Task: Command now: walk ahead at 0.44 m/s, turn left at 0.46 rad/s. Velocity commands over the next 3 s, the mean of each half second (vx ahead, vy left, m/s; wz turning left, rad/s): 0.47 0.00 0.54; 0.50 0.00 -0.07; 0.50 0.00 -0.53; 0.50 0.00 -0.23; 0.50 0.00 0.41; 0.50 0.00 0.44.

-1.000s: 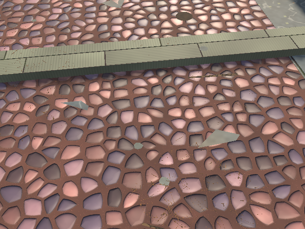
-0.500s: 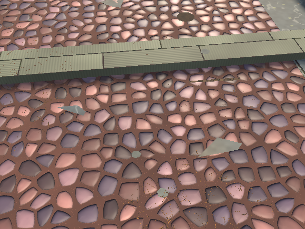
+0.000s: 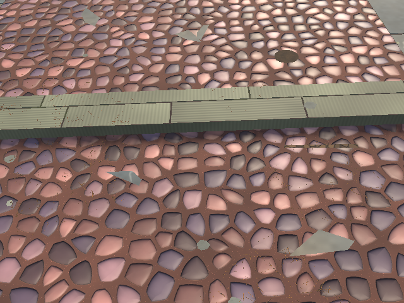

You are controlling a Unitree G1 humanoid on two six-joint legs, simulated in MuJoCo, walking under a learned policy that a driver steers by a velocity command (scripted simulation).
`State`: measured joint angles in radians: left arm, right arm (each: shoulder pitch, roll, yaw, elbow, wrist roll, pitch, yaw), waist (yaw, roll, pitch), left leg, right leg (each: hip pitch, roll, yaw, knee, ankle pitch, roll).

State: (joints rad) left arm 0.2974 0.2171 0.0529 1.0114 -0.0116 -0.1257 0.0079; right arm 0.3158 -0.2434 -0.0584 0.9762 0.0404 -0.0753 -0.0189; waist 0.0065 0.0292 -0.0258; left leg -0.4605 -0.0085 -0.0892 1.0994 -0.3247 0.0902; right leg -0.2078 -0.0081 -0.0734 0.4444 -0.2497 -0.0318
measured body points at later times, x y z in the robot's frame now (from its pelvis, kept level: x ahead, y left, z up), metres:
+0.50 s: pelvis +0.23 +0.09 -0.02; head +0.27 +0.10 +0.42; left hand +0.17 +0.35 -0.16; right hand +0.47 -0.10 -0.13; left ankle +0.29 +0.17 -0.74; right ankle +0.09 -0.10 -0.63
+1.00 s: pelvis +0.52 +0.15 -0.03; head +0.55 +0.16 +0.42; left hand +0.66 +0.42 -0.13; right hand +0.59 -0.12 -0.16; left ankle +0.30 +0.17 -0.73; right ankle +0.66 +0.10 -0.74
